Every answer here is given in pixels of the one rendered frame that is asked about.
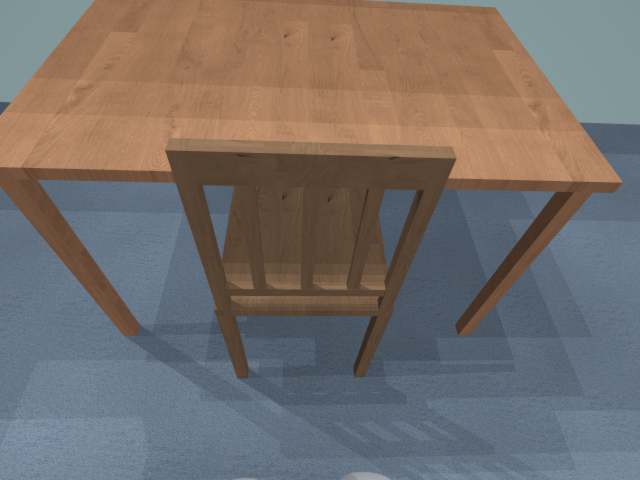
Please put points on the table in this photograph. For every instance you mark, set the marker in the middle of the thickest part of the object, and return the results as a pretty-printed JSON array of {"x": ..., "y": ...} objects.
[{"x": 131, "y": 74}]

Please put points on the chair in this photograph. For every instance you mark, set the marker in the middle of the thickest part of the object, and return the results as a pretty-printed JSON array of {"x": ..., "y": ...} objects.
[{"x": 304, "y": 235}]

